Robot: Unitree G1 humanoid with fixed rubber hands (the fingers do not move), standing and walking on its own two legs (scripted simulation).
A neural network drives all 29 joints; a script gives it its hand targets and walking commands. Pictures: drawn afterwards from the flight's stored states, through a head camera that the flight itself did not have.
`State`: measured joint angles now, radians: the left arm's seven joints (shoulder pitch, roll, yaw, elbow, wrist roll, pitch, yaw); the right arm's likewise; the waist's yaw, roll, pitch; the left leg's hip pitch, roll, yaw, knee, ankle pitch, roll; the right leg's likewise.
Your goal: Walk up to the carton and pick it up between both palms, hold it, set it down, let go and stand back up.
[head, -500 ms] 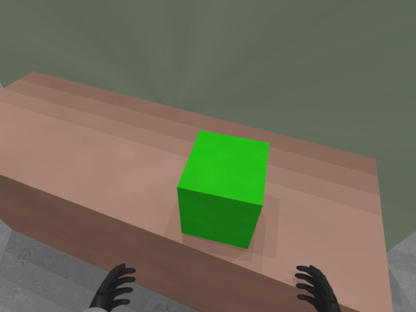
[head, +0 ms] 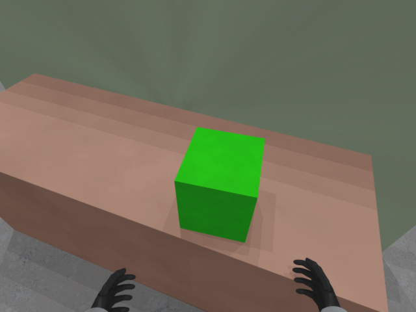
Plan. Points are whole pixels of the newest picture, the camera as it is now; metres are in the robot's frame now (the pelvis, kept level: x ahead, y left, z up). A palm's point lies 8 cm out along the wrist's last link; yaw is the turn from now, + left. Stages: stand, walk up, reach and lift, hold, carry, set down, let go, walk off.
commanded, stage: set down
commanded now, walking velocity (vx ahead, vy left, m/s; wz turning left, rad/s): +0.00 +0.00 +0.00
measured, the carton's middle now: (220, 184) +0.43 +0.00 -0.04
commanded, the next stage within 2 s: let go in 0.16 s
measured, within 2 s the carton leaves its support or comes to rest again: neither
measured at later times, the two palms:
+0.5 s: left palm (107, 309) +0.15 +0.21 -0.09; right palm (326, 303) +0.17 -0.21 -0.07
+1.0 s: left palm out of the picture +0.14 +0.26 -0.11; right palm (324, 303) +0.17 -0.21 -0.07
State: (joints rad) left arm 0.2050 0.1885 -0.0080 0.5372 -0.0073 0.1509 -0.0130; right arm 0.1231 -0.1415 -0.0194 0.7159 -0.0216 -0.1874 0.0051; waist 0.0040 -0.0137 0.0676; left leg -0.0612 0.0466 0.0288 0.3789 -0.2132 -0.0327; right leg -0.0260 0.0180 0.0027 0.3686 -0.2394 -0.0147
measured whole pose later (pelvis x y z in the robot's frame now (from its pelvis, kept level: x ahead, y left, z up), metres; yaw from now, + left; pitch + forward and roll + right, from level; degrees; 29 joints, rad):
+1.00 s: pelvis +0.00 +0.03 -0.01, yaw -5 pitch -1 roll +0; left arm 0.27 0.20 0.07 0.67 0.03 0.01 -0.03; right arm 0.15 -0.17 -0.03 0.55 -0.02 -0.04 0.02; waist 0.02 0.00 -0.03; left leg -0.24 0.06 0.12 0.60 -0.34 0.00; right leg -0.24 0.03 0.09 0.57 -0.32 0.02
